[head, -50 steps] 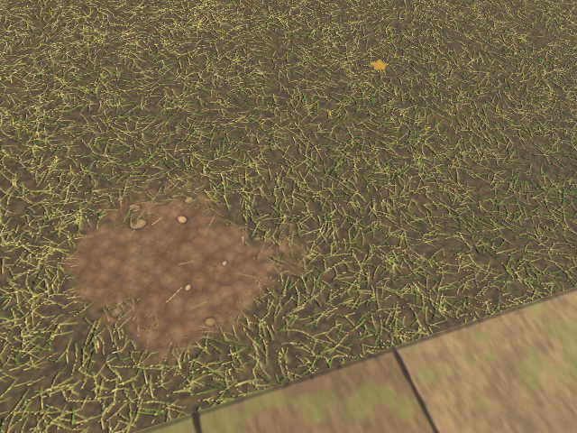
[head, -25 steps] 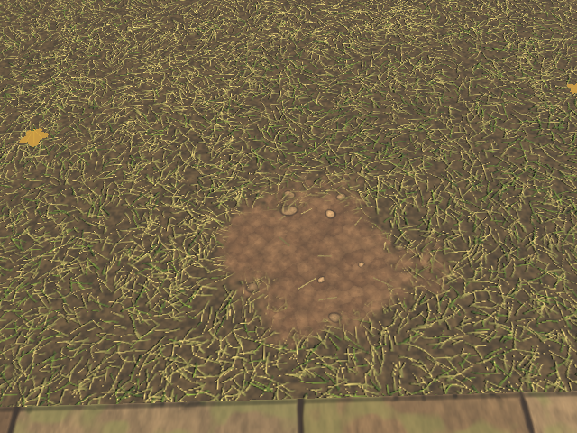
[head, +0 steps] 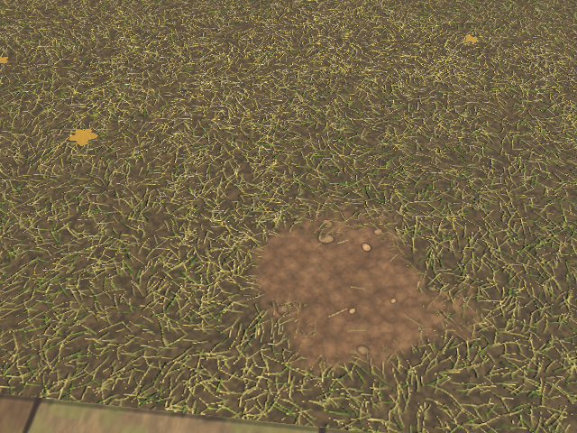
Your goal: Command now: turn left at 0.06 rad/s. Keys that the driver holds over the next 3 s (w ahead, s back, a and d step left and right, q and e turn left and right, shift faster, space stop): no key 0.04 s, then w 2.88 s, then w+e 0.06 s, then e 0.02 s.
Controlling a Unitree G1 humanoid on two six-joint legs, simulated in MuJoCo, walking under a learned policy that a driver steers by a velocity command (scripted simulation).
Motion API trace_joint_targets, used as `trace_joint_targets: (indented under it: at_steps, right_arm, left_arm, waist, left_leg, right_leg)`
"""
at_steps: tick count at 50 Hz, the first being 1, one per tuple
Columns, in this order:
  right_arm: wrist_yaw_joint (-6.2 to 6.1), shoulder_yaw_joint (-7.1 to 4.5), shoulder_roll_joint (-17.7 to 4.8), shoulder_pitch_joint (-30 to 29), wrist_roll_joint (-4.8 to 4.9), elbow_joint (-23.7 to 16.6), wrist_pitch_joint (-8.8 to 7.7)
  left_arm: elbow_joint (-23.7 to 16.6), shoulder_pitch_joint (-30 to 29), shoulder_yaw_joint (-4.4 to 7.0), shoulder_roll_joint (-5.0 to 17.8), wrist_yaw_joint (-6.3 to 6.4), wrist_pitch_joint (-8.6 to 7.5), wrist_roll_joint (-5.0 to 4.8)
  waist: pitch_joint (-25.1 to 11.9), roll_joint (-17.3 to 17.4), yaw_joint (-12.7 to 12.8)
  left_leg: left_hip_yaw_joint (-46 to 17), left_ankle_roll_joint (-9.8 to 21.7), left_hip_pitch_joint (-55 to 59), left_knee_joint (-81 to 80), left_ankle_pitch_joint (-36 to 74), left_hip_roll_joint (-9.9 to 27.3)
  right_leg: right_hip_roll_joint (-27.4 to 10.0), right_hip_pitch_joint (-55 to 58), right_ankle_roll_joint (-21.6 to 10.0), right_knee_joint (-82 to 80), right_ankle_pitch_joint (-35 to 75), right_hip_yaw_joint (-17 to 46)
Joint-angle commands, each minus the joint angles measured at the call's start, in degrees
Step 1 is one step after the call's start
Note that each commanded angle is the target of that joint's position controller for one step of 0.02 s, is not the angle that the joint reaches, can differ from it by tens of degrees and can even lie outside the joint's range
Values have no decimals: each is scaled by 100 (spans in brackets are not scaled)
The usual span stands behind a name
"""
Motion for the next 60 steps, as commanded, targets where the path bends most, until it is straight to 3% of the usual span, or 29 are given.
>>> trace_joint_targets:
  at_steps: [1,2,4,7,10,13,15,16,17,18,19,20,22,24,28,31,37,40,41,42,43,44,45,46,47,49,52,55,60]
  right_arm:
    - [-34,-244,-853,-20,21,-305,-71]
    - [-35,-243,-832,-16,25,-286,-66]
    - [-58,-275,-885,86,56,-216,-24]
    - [-74,-409,-1287,545,145,-92,-5]
    - [-94,-426,-1218,779,171,13,-204]
    - [-65,-446,-1235,410,258,-77,-243]
    - [-29,-455,-1252,170,284,-113,-194]
    - [-19,-405,-1074,248,236,-99,-197]
    - [1,-296,-738,168,180,-148,-236]
    - [-15,-204,-431,175,138,-433,-338]
    - [-58,-315,-821,219,329,-458,-432]
    - [-44,-375,-1049,261,437,-411,-492]
    - [-18,-399,-1045,242,292,-264,-546]
    - [47,-412,-952,220,200,-222,-531]
    - [95,-337,-678,-177,187,-388,-480]
    - [158,-241,-482,-806,220,-594,-529]
    - [348,-218,-539,-1584,279,-881,-636]
    - [328,-368,-900,-903,244,-731,-630]
    - [272,-486,-1116,-18,250,-476,-607]
    - [184,-567,-1337,1027,204,-215,-564]
    - [168,-689,-1897,1591,61,-62,-555]
    - [161,-557,-1341,1670,117,12,-532]
    - [139,-469,-1146,1129,173,7,-523]
    - [136,-425,-1019,689,189,-17,-525]
    - [167,-381,-882,398,151,-1,-552]
    - [202,-355,-754,138,87,37,-634]
    - [206,-388,-888,207,139,247,-744]
    - [117,-422,-1047,466,143,414,-716]
    - [56,-464,-1304,1040,238,681,-611]
  left_arm:
    - [-151,-82,136,616,25,-109,-9]
    - [-92,-53,135,619,32,-113,-18]
    - [15,-2,123,561,58,-97,-54]
    - [-191,-421,126,541,54,-192,-158]
    - [-338,-592,171,641,-69,-410,-290]
    - [-183,-362,132,544,-225,-549,-280]
    - [202,401,154,502,-280,-561,-206]
    - [412,891,208,583,-267,-530,-188]
    - [510,1443,284,819,-218,-521,-201]
    - [453,1846,428,1580,-185,-526,-182]
    - [376,1678,369,1419,-208,-573,-87]
    - [236,1222,278,1093,-195,-611,-113]
    - [88,797,177,791,-189,-621,-89]
    - [70,808,115,650,-182,-592,-58]
    - [159,1086,105,719,-123,-541,-84]
    - [193,1219,91,759,-48,-485,-95]
    - [375,1628,145,855,-14,-383,-174]
    - [329,1493,244,1075,26,-316,-140]
    - [291,1375,244,1073,35,-260,-104]
    - [176,1309,189,966,49,-259,-43]
    - [24,2085,-50,105,-29,-361,-12]
    - [178,1968,-4,413,-101,-526,-135]
    - [-111,1234,153,893,-140,-609,-336]
    - [-258,797,139,868,-129,-655,-359]
    - [-290,624,143,755,-100,-644,-284]
    - [-200,948,145,556,-72,-509,-198]
    - [-297,822,109,381,-22,-363,-133]
    - [-558,116,85,352,-33,-399,-70]
    - [-849,-888,15,246,-172,-510,-149]
  waist:
    - [-179,205,-94]
    - [-219,180,-92]
    - [-312,312,-141]
    - [388,930,-432]
    - [525,1085,-456]
    - [240,714,-233]
    - [-88,627,185]
    - [-238,510,351]
    - [-289,-20,571]
    - [-448,-1543,585]
    - [-298,-1233,522]
    - [239,-811,326]
    - [421,-462,150]
    - [324,-463,76]
    - [255,-320,137]
    - [395,-357,307]
    - [641,-358,348]
    - [-51,-633,-200]
    - [-631,-608,-690]
    - [-1368,-477,-1134]
    - [-2409,1060,-747]
    - [-2843,1169,-890]
    - [-1553,949,-808]
    - [-842,476,-619]
    - [-382,150,-403]
    - [-248,433,-38]
    - [-7,428,77]
    - [178,339,-113]
    - [245,310,-546]
  left_leg:
    - [-755,224,81,-658,1228,677]
    - [-733,229,128,-635,1347,663]
    - [-816,349,184,-825,-86,630]
    - [-2211,991,77,-1733,-2695,1439]
    - [-2869,1311,589,-1944,-2110,2026]
    - [-1934,1041,468,-1787,-964,1639]
    - [-1123,796,-437,-1317,-460,1161]
    - [-883,651,-910,-891,-443,951]
    - [-411,327,-1539,279,-388,544]
    - [223,-134,-2705,2357,-1275,-126]
    - [-378,-122,-3300,3437,-1829,-48]
    - [-532,4,-3770,3790,-1264,330]
    - [-374,89,-3737,3589,-200,687]
    - [-241,21,-3324,3236,427,824]
    - [73,-227,-3305,2396,1123,775]
    - [283,-277,-2849,1192,1873,633]
    - [302,13,-2683,96,1909,417]
    - [497,358,-1591,67,1302,35]
    - [630,549,-431,-88,1450,-108]
    - [20,833,1484,215,1590,488]
    - [-2809,1833,3919,77,559,2147]
    - [-4321,1963,3943,-931,-219,2506]
    - [-3419,1604,2965,-1183,-475,2258]
    - [-2606,1418,1930,-1386,-133,2029]
    - [-2039,1310,1087,-1602,423,1775]
    - [-1427,1261,216,-1976,934,1463]
    - [-873,1356,-291,-2274,1406,1378]
    - [-472,1265,-204,-2346,1613,1205]
    - [-230,1043,270,-2192,1443,1249]
  right_leg:
    - [-105,32,-51,-269,963,123]
    - [-107,59,-40,-273,984,116]
    - [121,-62,-52,5,84,-177]
    - [300,-1393,-269,1058,-972,-324]
    - [-133,-2397,-669,2015,-1644,227]
    - [-108,-1598,-811,1072,-943,6]
    - [332,192,-675,215,426,-476]
    - [444,983,-604,214,494,-476]
    - [-156,1619,-804,-225,-34,404]
    - [-1633,2148,-1591,-1267,-1082,2946]
    - [-2062,1866,-2146,-1799,-2283,4201]
    - [-1935,1666,-2009,-1810,-2618,3751]
    - [-1420,1400,-1601,-1806,-1443,2604]
    - [-1059,1194,-1395,-1880,-99,1757]
    - [-819,1190,-1406,-1914,1948,863]
    - [-622,897,-1295,-2046,2117,431]
    - [-1039,1596,-1324,-1809,2603,394]
    - [-1093,2047,-1177,-702,5245,310]
    - [-908,1863,-1057,332,5900,134]
    - [-756,664,-922,1731,4913,136]
    - [351,-1795,-533,4214,991,58]
    - [643,-2491,-571,5037,-1657,899]
    - [268,-3024,-628,5245,-1390,811]
    - [-45,-2969,-660,4960,-848,604]
    - [-249,-2797,-618,4571,-494,480]
    - [-505,-2140,-520,4174,-128,518]
    - [-619,-2235,-311,3589,156,404]
    - [-625,-2551,-180,2417,1211,321]
    - [-279,-2204,-223,776,2221,84]
Next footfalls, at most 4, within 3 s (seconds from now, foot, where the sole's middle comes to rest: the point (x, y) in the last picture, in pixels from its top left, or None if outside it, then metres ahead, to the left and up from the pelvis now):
0.34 right None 0.11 -0.15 -0.77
0.84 left None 0.48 0.06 -0.77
1.34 right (378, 338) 0.77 -0.19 -0.77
1.90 left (291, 244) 1.07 0.04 -0.77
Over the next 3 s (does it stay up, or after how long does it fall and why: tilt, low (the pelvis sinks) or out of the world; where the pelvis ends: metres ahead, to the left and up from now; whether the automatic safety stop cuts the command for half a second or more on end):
stays up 1.51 -0.06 -0.01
